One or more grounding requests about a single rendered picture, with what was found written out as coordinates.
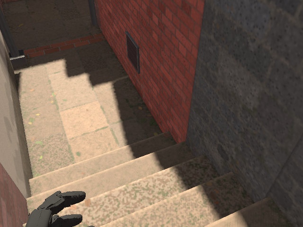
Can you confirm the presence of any left robot hand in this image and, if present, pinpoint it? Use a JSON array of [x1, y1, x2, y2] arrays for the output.
[[26, 190, 95, 227]]

